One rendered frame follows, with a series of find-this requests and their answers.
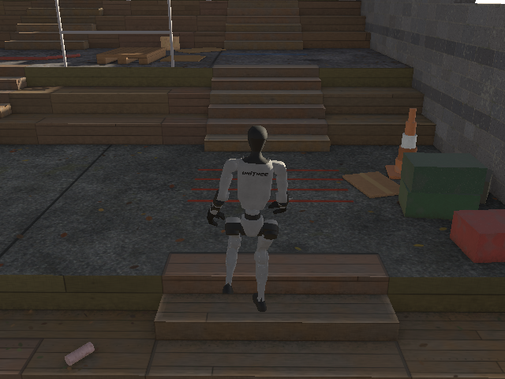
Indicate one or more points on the robot right forearm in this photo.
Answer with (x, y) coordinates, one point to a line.
(283, 205)

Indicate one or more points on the robot right hand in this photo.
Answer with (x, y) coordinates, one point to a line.
(275, 205)

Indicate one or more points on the right robot thigh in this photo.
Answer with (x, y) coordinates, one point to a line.
(270, 232)

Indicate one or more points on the robot left upper arm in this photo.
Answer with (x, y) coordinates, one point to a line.
(230, 166)

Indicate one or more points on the robot left hand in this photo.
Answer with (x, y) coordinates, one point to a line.
(211, 216)

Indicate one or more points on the robot left forearm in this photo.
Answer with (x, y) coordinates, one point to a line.
(216, 205)

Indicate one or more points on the robot right upper arm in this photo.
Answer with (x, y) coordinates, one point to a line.
(279, 168)

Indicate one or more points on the robot left foot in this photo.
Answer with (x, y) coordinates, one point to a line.
(227, 289)

